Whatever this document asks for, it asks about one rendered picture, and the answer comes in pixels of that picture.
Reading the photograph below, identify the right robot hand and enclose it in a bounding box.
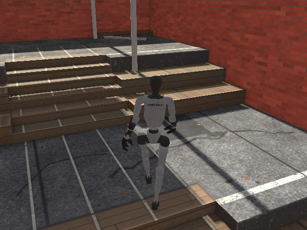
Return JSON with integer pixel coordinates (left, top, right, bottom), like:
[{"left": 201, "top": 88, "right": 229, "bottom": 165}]
[{"left": 164, "top": 125, "right": 176, "bottom": 134}]

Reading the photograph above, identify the robot right upper arm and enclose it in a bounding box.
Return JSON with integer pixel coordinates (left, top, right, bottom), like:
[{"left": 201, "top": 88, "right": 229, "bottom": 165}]
[{"left": 165, "top": 97, "right": 176, "bottom": 123}]

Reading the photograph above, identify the left robot shin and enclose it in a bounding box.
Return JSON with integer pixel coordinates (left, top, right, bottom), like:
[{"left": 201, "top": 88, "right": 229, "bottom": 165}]
[{"left": 142, "top": 150, "right": 150, "bottom": 178}]

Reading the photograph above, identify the robot left upper arm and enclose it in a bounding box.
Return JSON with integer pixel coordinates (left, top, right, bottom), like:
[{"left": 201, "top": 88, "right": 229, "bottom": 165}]
[{"left": 132, "top": 96, "right": 145, "bottom": 123}]

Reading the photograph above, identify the robot left forearm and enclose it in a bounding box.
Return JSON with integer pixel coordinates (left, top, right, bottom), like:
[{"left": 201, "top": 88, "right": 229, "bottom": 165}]
[{"left": 124, "top": 116, "right": 136, "bottom": 139}]

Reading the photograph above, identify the robot right forearm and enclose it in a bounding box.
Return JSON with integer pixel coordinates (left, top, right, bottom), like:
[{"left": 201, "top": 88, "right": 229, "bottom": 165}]
[{"left": 170, "top": 116, "right": 177, "bottom": 129}]

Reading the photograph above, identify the robot head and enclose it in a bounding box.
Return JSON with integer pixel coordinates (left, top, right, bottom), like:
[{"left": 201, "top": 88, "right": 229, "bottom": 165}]
[{"left": 147, "top": 76, "right": 163, "bottom": 99}]

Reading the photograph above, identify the left robot hand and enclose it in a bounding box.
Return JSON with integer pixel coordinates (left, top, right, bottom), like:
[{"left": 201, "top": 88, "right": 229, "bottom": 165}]
[{"left": 121, "top": 137, "right": 132, "bottom": 151}]

